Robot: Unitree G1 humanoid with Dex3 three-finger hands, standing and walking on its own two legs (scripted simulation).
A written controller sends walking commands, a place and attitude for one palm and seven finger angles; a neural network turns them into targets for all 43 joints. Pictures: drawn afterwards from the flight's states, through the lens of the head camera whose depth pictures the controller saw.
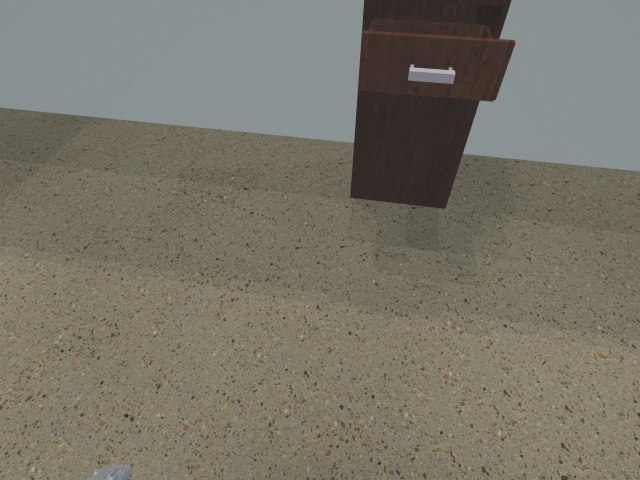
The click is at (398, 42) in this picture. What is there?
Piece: drawer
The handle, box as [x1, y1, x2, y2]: [408, 64, 454, 83]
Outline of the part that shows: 410,65 408,80 446,83 453,82 454,70 451,67 449,67 447,70 414,68 412,64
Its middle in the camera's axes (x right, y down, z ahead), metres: +0.31 -0.46 +1.08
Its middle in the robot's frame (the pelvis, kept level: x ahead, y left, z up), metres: +1.14 -0.25 +0.00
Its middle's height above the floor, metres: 0.78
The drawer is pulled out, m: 0.29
